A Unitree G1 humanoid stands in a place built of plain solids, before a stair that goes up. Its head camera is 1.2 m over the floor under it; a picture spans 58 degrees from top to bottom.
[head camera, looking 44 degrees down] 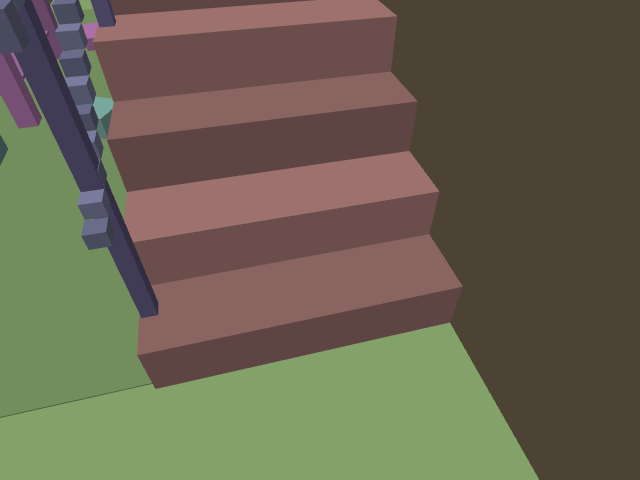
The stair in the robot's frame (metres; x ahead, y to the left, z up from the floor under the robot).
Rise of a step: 0.18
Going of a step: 0.24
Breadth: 0.95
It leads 14 degrees to the left of straight ahead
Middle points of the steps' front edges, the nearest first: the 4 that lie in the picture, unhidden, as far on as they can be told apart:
0.73 0.02 0.19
0.96 0.08 0.37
1.19 0.14 0.55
1.42 0.20 0.74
